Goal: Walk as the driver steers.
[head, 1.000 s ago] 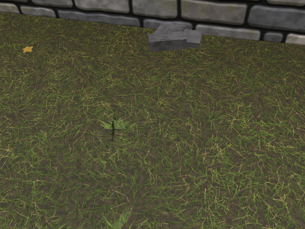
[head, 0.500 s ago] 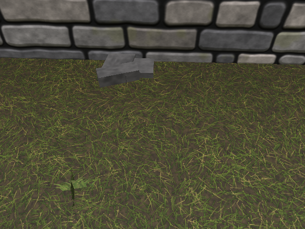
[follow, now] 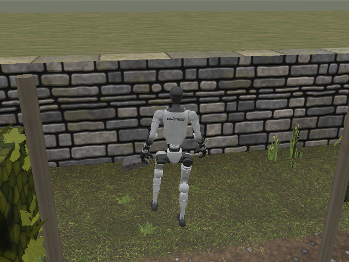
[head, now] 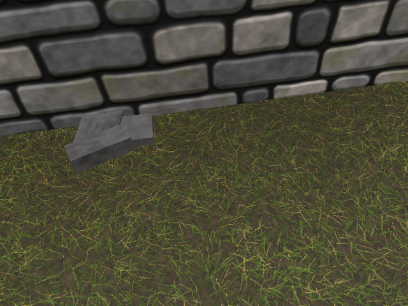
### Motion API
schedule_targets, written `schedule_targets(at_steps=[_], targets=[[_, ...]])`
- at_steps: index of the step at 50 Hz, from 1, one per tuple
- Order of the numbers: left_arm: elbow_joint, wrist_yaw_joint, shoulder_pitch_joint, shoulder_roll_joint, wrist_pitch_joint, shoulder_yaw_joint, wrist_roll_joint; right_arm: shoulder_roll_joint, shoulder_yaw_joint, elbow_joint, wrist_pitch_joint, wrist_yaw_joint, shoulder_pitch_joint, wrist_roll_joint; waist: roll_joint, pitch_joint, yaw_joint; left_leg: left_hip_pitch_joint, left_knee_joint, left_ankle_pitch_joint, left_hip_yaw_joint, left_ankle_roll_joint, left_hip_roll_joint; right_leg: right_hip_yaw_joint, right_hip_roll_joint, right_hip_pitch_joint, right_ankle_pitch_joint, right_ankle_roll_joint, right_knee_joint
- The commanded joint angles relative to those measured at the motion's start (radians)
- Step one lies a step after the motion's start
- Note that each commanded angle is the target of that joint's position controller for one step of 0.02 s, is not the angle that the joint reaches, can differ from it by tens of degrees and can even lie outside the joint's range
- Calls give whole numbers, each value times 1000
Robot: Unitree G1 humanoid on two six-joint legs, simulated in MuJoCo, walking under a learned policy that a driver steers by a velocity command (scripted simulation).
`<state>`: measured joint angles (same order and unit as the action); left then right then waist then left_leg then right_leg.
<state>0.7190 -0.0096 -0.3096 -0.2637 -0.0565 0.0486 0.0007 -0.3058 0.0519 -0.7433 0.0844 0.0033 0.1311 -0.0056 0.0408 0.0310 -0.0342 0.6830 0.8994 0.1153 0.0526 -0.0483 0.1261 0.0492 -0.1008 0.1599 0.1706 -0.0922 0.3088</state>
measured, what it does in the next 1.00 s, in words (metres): walks ahead: left foot, then right foot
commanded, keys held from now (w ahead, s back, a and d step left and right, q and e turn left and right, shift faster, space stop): no key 1.00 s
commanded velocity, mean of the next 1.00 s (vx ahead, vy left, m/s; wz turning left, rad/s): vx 0.11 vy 0.00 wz -0.03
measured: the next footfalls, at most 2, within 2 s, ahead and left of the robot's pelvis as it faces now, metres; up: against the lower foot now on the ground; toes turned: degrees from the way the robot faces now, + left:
left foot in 0.20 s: +0.30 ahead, +0.14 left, +0.00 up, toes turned +0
right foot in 0.50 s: +0.23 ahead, -0.10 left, +0.00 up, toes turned +1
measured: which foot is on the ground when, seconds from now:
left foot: up 0.00-0.18, down 0.20-1.00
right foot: down 0.00-0.22, up 0.24-0.48, down 0.50-1.00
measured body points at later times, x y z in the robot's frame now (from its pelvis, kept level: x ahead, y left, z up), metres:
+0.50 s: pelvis +0.17 +0.04 -0.02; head +0.19 +0.04 +0.43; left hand +0.27 +0.31 -0.14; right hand +0.31 -0.20 -0.14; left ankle +0.26 +0.14 -0.75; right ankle +0.19 -0.10 -0.75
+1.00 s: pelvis +0.23 +0.02 -0.01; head +0.24 +0.02 +0.44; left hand +0.29 +0.27 -0.15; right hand +0.32 -0.24 -0.15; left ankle +0.26 +0.14 -0.75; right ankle +0.19 -0.10 -0.75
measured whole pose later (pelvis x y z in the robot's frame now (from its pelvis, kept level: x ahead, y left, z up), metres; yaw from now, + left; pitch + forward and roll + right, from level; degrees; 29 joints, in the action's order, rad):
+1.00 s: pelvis +0.23 +0.02 -0.01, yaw +0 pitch -1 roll +0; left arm 0.96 0.03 -0.23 -0.21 -0.01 0.03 0.00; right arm -0.23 0.04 -1.00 -0.01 -0.03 0.13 0.00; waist 0.00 0.04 0.00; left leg 0.27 0.52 0.22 0.00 -0.01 0.01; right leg 0.01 0.01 0.16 0.34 0.01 0.52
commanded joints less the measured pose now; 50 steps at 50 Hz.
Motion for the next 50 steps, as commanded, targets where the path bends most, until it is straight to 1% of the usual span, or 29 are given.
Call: schedule_targets(at_steps=[1,4,6,8,9,10,11,12,13,14,15,16,17,18,19,20,22,23,24,25,26,27,28,30,31,33,38,43,50], targets=[[-43,14,15,-156,-16,38,0,-38,3,55,9,5,-48,-1,-101,-19,-6,-98,-189,-195,-38,-1,-28,63,213,46,-412,-121,-98],[-4,20,-28,-166,-7,37,2,-37,2,70,22,20,-101,2,-112,-26,-34,-164,-311,-301,-50,18,-76,62,229,3,-456,-101,-57],[11,21,-28,-161,2,35,3,-51,8,73,26,30,-104,-2,-120,-31,-30,-159,-364,-253,-38,43,-90,88,253,-68,-475,-90,2],[22,25,-10,-163,10,37,4,-76,18,64,29,36,-58,-10,-132,-51,2,-198,-404,-181,-29,74,-103,123,273,-123,-512,-70,83],[22,27,16,-162,14,36,6,-86,25,43,32,34,6,-16,-129,-75,42,-277,-450,-201,-44,94,-121,118,255,-128,-568,-51,157],[20,27,13,-148,14,32,2,-115,34,22,37,29,76,-24,-93,-127,71,-414,-488,-413,-42,117,-103,92,197,-108,-564,-16,274],[5,24,-55,-104,7,15,-20,-179,42,23,40,23,138,-44,29,-264,51,-707,-380,-831,106,201,60,73,122,60,-299,34,487],[43,19,-196,-45,3,-7,-12,-132,27,13,24,19,174,-44,210,-408,40,-943,-368,-1006,344,387,272,46,30,274,373,112,788],[60,13,-174,-120,12,8,5,-69,12,-3,8,23,211,-12,153,-447,73,-920,-414,-814,420,402,270,110,43,318,550,128,866],[41,16,-92,-157,30,20,19,-73,11,4,-4,23,145,4,83,-336,72,-815,-462,-560,375,360,234,107,85,367,503,140,903],[30,24,-23,-151,50,22,17,-56,2,15,-15,20,71,2,34,-241,61,-691,-511,-373,323,320,191,72,115,383,455,148,872],[24,32,3,-139,72,24,10,-45,-5,23,-25,18,3,-4,30,-167,37,-557,-561,-213,284,293,166,62,145,355,415,153,794],[25,39,0,-120,90,22,7,-49,-4,24,-34,16,-42,-12,68,-125,10,-442,-606,-85,237,262,121,47,162,281,384,156,678],[39,45,-18,-95,99,16,4,-57,0,24,-43,14,-73,-20,105,-103,-2,-360,-633,-41,183,247,80,12,147,203,362,160,588],[54,50,-40,-78,100,13,-1,-59,2,20,-47,11,-77,-25,121,-111,-4,-333,-639,-41,151,246,64,-5,140,145,333,160,522],[67,51,-51,-71,98,11,-5,-59,2,12,-49,7,-69,-24,119,-134,-2,-335,-637,-30,137,249,61,-10,139,101,273,155,462],[91,48,-64,-69,94,13,-8,-60,2,-1,-53,1,-73,-10,92,-157,-11,-321,-630,85,116,239,57,-29,135,12,100,136,328],[100,44,-65,-64,93,13,-14,-56,0,-8,-57,-1,-76,-4,83,-150,-17,-294,-629,195,105,219,44,-43,126,-36,29,122,262],[98,42,-48,-66,93,13,-26,-38,-7,-20,-59,-1,-63,-3,69,-131,-14,-264,-633,322,98,180,23,-39,129,-60,10,105,223],[81,44,-19,-82,91,13,-37,-19,-15,-34,-59,1,-44,-8,41,-90,-4,-239,-623,420,88,131,-3,11,170,-48,11,82,169],[72,49,12,-138,90,24,-31,-30,-11,-37,-61,2,-25,-14,-26,-32,35,-261,-599,433,46,91,-54,47,200,53,151,57,133],[87,49,29,-139,83,29,-23,-33,-8,-39,-63,-1,-30,-14,-96,1,44,-348,-553,349,1,70,-89,47,181,182,309,47,105],[87,48,48,-103,71,20,-24,-30,-9,-43,-64,-6,-36,-14,-116,7,45,-412,-510,277,-4,69,-89,47,177,232,324,58,75],[96,45,71,-79,48,13,-23,-17,-10,-65,-68,-15,-10,-11,-141,1,59,-456,-474,176,-16,82,-91,44,175,234,244,81,68],[101,44,64,-71,38,11,-19,-21,-8,-76,-69,-16,0,-12,-123,-8,56,-456,-467,141,-16,87,-91,40,174,212,195,86,77],[119,44,40,-80,29,12,-12,-13,-8,-93,-67,-16,1,-9,-98,-26,48,-461,-454,66,-21,91,-92,34,170,168,103,88,103],[152,46,18,-78,29,9,-7,-17,-4,-135,-71,-16,-6,0,-59,-57,33,-492,-428,-90,-24,86,-90,16,160,108,-42,83,135],[183,46,24,-70,35,6,-5,-24,-1,-179,-82,-24,-5,4,-42,-57,33,-510,-421,-138,-24,83,-88,4,151,81,-101,80,137],[230,45,36,-58,40,2,-5,-30,3,-233,-93,-35,-9,6,-44,-44,36,-527,-427,-142,-24,78,-87,-9,143,67,-112,80,119]])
